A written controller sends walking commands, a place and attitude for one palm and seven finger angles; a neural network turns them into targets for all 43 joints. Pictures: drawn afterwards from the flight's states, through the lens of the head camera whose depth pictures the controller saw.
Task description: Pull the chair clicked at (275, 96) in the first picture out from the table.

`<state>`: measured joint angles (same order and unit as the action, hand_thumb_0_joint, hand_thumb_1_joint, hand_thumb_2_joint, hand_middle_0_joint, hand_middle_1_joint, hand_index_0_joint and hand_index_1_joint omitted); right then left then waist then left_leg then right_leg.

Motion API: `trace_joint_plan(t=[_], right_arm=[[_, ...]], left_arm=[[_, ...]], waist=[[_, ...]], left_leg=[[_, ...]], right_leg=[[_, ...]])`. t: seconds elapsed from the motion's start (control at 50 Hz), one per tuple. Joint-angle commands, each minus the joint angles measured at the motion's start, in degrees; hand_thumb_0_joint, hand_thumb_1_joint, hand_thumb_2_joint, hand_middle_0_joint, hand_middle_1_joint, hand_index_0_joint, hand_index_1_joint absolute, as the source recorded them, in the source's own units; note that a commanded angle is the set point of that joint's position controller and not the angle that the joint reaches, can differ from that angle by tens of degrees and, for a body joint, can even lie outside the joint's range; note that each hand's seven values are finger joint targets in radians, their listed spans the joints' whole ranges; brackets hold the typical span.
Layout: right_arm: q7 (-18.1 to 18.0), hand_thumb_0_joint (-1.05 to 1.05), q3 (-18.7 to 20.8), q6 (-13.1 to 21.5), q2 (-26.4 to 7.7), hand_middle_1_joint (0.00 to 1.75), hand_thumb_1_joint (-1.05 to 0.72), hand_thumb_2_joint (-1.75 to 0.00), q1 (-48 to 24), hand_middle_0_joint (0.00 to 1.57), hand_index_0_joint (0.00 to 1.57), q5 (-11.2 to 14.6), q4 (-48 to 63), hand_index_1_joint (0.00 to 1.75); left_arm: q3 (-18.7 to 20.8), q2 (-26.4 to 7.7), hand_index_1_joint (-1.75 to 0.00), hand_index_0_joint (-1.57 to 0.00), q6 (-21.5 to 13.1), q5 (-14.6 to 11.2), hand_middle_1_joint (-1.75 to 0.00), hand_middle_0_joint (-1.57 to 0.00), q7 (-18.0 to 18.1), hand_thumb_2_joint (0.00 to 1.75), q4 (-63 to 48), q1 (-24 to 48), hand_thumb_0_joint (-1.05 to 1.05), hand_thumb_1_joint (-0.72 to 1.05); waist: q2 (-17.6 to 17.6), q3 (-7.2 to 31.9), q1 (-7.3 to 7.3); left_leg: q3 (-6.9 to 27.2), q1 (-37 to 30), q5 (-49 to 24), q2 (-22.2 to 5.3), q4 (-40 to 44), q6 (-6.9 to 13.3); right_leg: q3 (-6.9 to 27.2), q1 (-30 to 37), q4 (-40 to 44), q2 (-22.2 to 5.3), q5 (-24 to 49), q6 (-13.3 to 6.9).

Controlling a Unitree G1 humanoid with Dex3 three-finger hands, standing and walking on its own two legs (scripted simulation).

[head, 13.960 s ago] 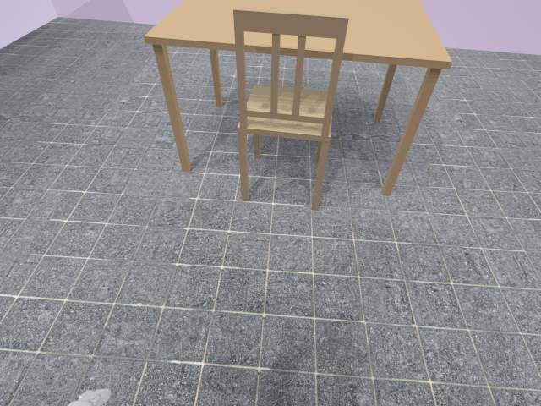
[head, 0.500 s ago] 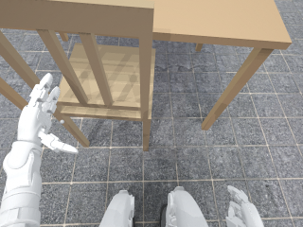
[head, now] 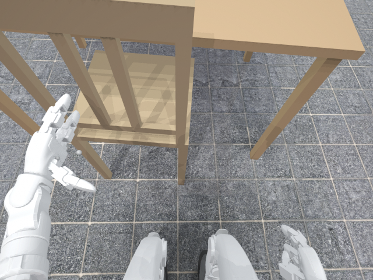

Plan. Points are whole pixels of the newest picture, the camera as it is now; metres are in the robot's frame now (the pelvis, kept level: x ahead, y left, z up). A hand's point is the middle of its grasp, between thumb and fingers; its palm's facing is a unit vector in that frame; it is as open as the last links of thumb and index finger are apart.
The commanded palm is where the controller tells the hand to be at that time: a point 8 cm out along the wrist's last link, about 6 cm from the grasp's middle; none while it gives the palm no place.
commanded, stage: push the fingers through the gap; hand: left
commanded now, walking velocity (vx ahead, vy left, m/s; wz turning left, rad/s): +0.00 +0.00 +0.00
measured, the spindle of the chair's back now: (87, 87) +0.51 +0.25 +0.04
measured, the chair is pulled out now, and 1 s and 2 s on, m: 0.00 0.00 0.00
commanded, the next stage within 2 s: hook a spindle and tug to test in 1.62 s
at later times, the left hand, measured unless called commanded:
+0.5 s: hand (84, 134) +0.40 +0.23 +0.03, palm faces -0.03 -1.00 -0.05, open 16.9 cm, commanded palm +0.38 +0.28 +0.03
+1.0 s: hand (91, 113) +0.44 +0.22 +0.03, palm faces -0.05 -1.00 -0.05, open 16.9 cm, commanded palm +0.43 +0.27 +0.03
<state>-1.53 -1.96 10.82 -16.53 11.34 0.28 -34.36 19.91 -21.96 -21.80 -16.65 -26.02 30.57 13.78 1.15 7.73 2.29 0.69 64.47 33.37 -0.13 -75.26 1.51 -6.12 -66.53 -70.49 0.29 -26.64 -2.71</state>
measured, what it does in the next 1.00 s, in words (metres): stands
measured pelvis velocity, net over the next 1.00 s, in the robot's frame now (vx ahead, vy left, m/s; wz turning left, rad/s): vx -0.01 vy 0.00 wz -0.01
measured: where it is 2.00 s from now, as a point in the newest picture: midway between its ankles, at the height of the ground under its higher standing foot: outside the picture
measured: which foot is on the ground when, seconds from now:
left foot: down 0.00-1.00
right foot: down 0.00-1.00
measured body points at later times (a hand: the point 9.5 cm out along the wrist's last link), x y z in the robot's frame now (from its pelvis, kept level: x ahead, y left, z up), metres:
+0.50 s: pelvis +0.00 +0.00 +0.00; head +0.13 +0.01 +0.43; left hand +0.39 +0.28 +0.03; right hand +0.13 -0.26 -0.11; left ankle +0.02 +0.10 -0.62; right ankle +0.06 -0.10 -0.62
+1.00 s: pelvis -0.01 +0.00 -0.01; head +0.14 +0.01 +0.41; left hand +0.44 +0.28 +0.04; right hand +0.09 -0.27 -0.12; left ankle +0.02 +0.10 -0.62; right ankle +0.06 -0.10 -0.62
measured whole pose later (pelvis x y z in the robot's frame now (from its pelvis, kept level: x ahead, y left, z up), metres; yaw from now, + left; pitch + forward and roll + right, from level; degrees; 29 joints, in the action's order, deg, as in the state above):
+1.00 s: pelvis -0.01 +0.00 -0.01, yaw -1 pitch +26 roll -2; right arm -0.5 -2.3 8.1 -17.5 14.9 -0.5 -37.3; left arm 23.1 -27.5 -24.5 -10.9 -24.0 52.2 36.7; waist 1.2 7.8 5.4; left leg 0.5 69.8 33.3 -0.4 -77.4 1.6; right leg -5.9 -71.9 -72.4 0.5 -26.2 -2.8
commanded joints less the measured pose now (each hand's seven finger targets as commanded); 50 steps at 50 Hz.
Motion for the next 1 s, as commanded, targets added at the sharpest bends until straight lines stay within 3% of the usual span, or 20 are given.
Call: trace_joint_plan(t=[0.0,0.08,0.16,0.24,0.28,0.36,0.4,0.52,0.6,0.66,0.72,0.78,0.82,0.84,0.86,0.92,0.94,0.98], right_arm=[[-0.7,0.00,3.8,2.3,-9.1,0.30,-0.90,-0.90,3.0,0.20,0.20,0.2,6.0,0.30],[-1.1,0.00,3.3,2.2,-9.1,0.30,-0.90,-0.90,2.7,0.20,0.20,0.2,4.5,0.30],[-1.3,0.00,3.2,2.7,-9.3,0.30,-0.90,-0.90,3.4,0.20,0.20,0.1,4.5,0.30],[-1.1,0.00,3.7,2.7,-9.8,0.30,-0.90,-0.90,4.9,0.20,0.20,-0.1,4.1,0.30],[-1.1,0.00,3.6,2.3,-9.9,0.30,-0.90,-0.90,5.2,0.20,0.20,0.0,3.5,0.30],[-0.8,0.00,3.4,1.5,-9.7,0.30,-0.90,-0.90,5.6,0.20,0.20,0.1,3.7,0.30],[-0.7,0.00,3.4,1.2,-9.5,0.30,-0.90,-0.90,5.7,0.20,0.20,-0.1,3.5,0.30],[-0.4,0.00,3.6,1.2,-9.7,0.30,-0.90,-0.90,6.8,0.20,0.20,-0.3,3.0,0.30],[-0.3,0.00,3.6,0.6,-9.8,0.30,-0.90,-0.90,7.2,0.20,0.20,-0.1,2.0,0.30],[-0.3,0.00,3.5,0.1,-10.1,0.30,-0.90,-0.90,7.5,0.20,0.20,0.0,2.1,0.30],[-0.2,0.00,3.4,-0.1,-10.3,0.30,-0.90,-0.90,8.0,0.20,0.20,-0.2,2.2,0.30],[-0.1,0.00,3.4,-0.2,-10.5,0.30,-0.90,-0.90,8.6,0.20,0.20,-0.5,2.0,0.30],[0.0,0.00,3.3,-0.3,-10.5,0.30,-0.90,-0.90,8.9,0.20,0.20,-0.6,2.0,0.30],[0.1,0.00,3.4,-0.4,-10.5,0.30,-0.90,-0.90,9.2,0.20,0.20,-0.6,1.7,0.30],[0.1,0.00,3.4,-0.5,-10.6,0.30,-0.90,-0.90,9.2,0.20,0.20,-0.5,1.4,0.30],[0.3,0.00,3.5,-0.9,-11.0,0.30,-0.90,-0.90,10.1,0.20,0.20,-0.5,1.4,0.30],[0.3,0.00,3.6,-1.2,-11.1,0.30,-0.90,-0.90,10.4,0.20,0.20,-0.5,1.5,0.30],[0.3,0.00,3.6,-1.5,-11.1,0.30,-0.90,-0.90,10.8,0.20,0.20,-0.4,1.3,0.30]], left_arm=[[5.1,-13.4,-0.08,-0.06,-4.7,-1.5,-0.08,-0.06,1.0,0.30,-13.3,11.0,0.00,-0.50],[4.7,-12.9,-0.08,-0.06,-4.8,-0.4,-0.08,-0.06,2.1,0.30,-6.8,16.1,0.00,-0.50],[3.1,-13.9,-0.08,-0.06,-5.3,0.7,-0.08,-0.06,1.6,0.30,-8.3,22.8,0.00,-0.50],[2.2,-13.7,-0.08,-0.06,-5.1,0.8,-0.08,-0.06,1.1,0.30,-8.5,23.5,0.00,-0.50],[3.4,-14.3,-0.08,-0.06,-4.3,0.7,-0.08,-0.06,1.4,0.30,-4.9,23.8,0.00,-0.50],[4.8,-15.0,-0.08,-0.06,-3.4,1.1,-0.08,-0.06,2.1,0.30,-1.7,23.0,0.00,-0.50],[4.9,-15.5,-0.08,-0.06,-3.6,1.6,-0.08,-0.06,2.7,0.30,-1.7,26.4,0.00,-0.50],[3.5,-15.6,-0.08,-0.06,-6.6,2.0,-0.08,-0.06,2.4,0.30,-2.6,31.5,0.00,-0.50],[4.1,-16.0,-0.08,-0.06,-6.0,2.3,-0.08,-0.06,1.7,0.30,3.0,31.5,0.00,-0.50],[5.3,-17.7,-0.08,-0.06,-5.2,3.0,-0.08,-0.06,1.6,0.30,6.0,32.0,0.00,-0.50],[4.8,-18.3,-0.08,-0.06,-5.6,3.2,-0.08,-0.06,1.8,0.30,5.5,36.5,0.00,-0.50],[7.3,-21.0,-0.08,-0.06,-6.7,3.2,-0.08,-0.06,2.3,0.30,5.6,38.5,0.00,-0.50],[6.0,-20.1,-0.08,-0.06,-7.2,3.5,-0.08,-0.06,2.2,0.30,6.2,39.7,0.00,-0.50],[6.4,-20.2,-0.08,-0.06,-7.1,3.8,-0.08,-0.06,2.4,0.30,8.2,38.8,0.00,-0.50],[5.4,-19.3,-0.08,-0.06,-6.9,3.9,-0.08,-0.06,2.2,0.30,9.2,40.2,0.00,-0.50],[5.5,-19.8,-0.08,-0.06,-6.4,4.3,-0.08,-0.06,2.1,0.30,10.3,41.5,0.00,-0.50],[6.0,-20.7,-0.08,-0.06,-6.1,4.7,-0.08,-0.06,2.0,0.30,10.8,40.8,0.00,-0.50],[5.2,-20.0,-0.08,-0.06,-5.6,5.0,-0.08,-0.06,2.1,0.30,11.2,42.0,0.00,-0.50]], waist=[[2.6,25.5,-0.36],[0.7,19.9,1.23],[6.3,24.0,1.01],[6.4,28.9,1.01],[3.7,26.8,1.16],[2.8,26.2,0.55],[2.2,25.4,1.35],[4.2,28.7,2.16],[3.8,26.6,2.35],[2.9,25.3,2.18],[5.2,26.6,2.88],[4.8,29.2,2.30],[5.2,29.9,3.04],[4.9,29.3,2.72],[4.6,28.2,3.57],[4.9,29.1,3.67],[5.1,29.7,3.10],[5.2,29.7,3.60]], left_leg=[[3.5,-12.2,-19.6,0.9,11.3,-1.0],[2.8,-6.7,-12.1,1.0,10.4,-0.4],[3.0,-10.7,-13.2,1.0,10.7,-0.8],[4.0,-15.5,-19.3,0.8,10.5,-1.3],[3.9,-12.9,-18.8,0.8,10.4,-1.2],[3.2,-10.7,-18.7,1.0,10.6,-0.9],[2.7,-9.0,-17.2,1.1,10.1,-0.6],[2.7,-10.9,-18.1,1.2,9.3,-0.4],[2.5,-9.0,-17.5,1.2,9.1,-0.3],[2.4,-7.7,-16.0,1.1,9.2,-0.1],[2.5,-8.6,-15.9,1.1,8.9,-0.1],[2.9,-9.2,-17.5,1.1,8.6,-0.2],[2.8,-9.3,-17.8,1.2,8.2,0.0],[2.9,-9.2,-17.5,1.1,8.4,-0.2],[2.9,-8.6,-17.1,1.1,8.2,-0.1],[3.0,-9.2,-17.8,1.1,8.1,0.0],[3.0,-9.4,-18.3,1.0,8.3,-0.2],[3.3,-10.1,-18.8,0.9,8.4,-0.2]], right_leg=[[5.0,19.4,7.8,1.5,11.0,1.5],[6.0,16.1,8.6,1.4,4.1,1.7],[6.1,15.4,8.4,1.1,4.6,1.2],[4.8,15.3,7.3,1.4,9.6,1.1],[4.9,16.3,7.5,1.3,9.9,1.3],[5.0,17.4,7.5,1.2,10.5,1.4],[5.7,17.6,7.8,1.1,9.8,1.7],[6.3,18.0,7.7,1.5,10.7,1.3],[6.5,17.8,7.9,1.3,10.8,1.4],[6.5,16.9,8.0,1.3,9.1,1.4],[6.5,15.6,7.7,1.5,8.5,1.4],[6.3,16.7,7.0,1.5,10.0,1.3],[6.3,16.2,6.8,1.7,10.3,1.3],[6.0,15.7,6.7,1.7,10.0,1.3],[6.1,15.1,6.8,1.7,9.9,1.4],[5.8,14.6,6.5,1.8,10.4,1.2],[5.7,15.0,6.5,1.6,10.7,1.3],[5.4,14.0,6.5,1.6,11.1,1.4]])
